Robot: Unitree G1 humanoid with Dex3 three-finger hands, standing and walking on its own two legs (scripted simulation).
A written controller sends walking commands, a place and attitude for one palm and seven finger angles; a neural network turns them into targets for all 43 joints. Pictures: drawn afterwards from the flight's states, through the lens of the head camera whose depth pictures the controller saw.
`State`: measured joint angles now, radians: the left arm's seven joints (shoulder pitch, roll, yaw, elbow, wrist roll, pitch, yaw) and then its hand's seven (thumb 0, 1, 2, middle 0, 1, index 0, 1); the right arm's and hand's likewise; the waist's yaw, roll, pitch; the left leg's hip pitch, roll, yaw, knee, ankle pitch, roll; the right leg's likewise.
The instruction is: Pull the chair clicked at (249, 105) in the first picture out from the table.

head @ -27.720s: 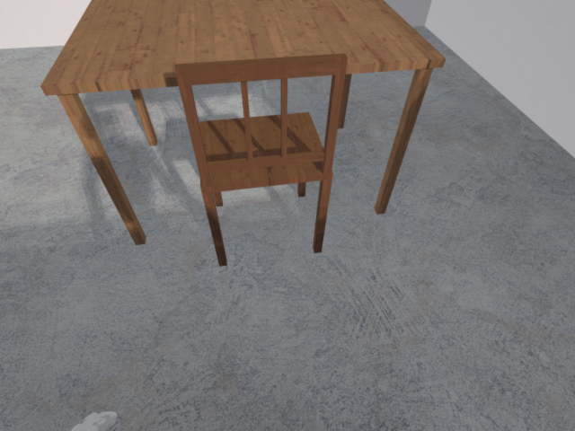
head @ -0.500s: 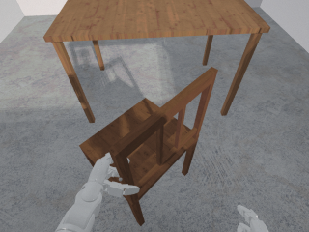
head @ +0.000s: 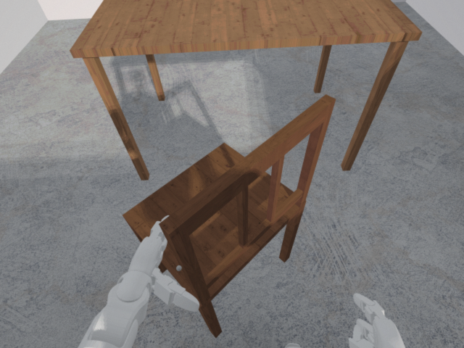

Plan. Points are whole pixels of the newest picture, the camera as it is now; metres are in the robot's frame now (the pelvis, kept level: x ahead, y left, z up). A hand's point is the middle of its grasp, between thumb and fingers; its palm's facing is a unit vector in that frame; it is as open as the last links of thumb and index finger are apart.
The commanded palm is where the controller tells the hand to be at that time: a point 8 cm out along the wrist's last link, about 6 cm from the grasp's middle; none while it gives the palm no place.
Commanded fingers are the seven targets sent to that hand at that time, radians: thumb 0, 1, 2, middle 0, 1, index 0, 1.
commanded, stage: draw the fingers out of the gap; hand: left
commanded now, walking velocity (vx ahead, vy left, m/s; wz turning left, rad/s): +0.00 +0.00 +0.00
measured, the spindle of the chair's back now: (242, 219) +0.39 -0.01 -0.07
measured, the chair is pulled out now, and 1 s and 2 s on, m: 0.51 0.51 0.51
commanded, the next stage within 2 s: draw the hand back to the body in 0.78 s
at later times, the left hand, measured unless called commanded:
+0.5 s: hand (171, 312) +0.20 +0.11 -0.03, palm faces -0.15 -0.97 -0.21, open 17.5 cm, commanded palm +0.18 +0.16 -0.01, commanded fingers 0.00 -0.55 0.20 0.00 0.00 0.00 0.00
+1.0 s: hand (166, 340) +0.15 +0.11 +0.00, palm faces -0.01 -1.00 -0.06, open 17.5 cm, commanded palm +0.12 +0.16 +0.01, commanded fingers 0.00 -0.55 0.20 0.00 0.00 0.00 0.00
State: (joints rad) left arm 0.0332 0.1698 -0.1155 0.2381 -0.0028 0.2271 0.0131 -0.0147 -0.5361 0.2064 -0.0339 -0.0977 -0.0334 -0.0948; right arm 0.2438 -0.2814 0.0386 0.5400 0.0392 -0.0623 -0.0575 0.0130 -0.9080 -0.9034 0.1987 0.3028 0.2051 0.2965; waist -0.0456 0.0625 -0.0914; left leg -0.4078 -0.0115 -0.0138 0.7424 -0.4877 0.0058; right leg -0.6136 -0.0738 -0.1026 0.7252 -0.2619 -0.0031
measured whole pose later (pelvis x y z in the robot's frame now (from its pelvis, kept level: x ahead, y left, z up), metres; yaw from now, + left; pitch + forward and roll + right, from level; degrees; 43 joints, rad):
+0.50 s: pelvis +0.00 +0.00 -0.01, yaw +1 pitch +8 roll +0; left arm 0.37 0.18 -0.18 -0.05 0.02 0.21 0.03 -0.02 -0.54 0.21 -0.01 0.00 -0.01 0.00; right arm 0.27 -0.28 0.04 0.48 0.03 -0.12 -0.07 0.01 -0.91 -0.90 0.20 0.30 0.20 0.30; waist -0.03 0.06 -0.10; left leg -0.43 -0.01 -0.02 0.80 -0.52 0.01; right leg -0.63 -0.08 -0.11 0.78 -0.29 0.00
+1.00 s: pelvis +0.00 +0.00 -0.02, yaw +0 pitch +10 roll -1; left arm 0.69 0.14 -0.19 -0.32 -0.05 0.08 0.05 -0.02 -0.54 0.21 -0.01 0.00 -0.01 0.00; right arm 0.29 -0.25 0.03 0.43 0.04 -0.17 -0.08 0.01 -0.91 -0.90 0.20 0.30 0.20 0.30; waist -0.01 0.05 -0.14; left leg -0.51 -0.01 -0.02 0.91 -0.57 0.01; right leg -0.71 -0.08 -0.11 0.87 -0.33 0.00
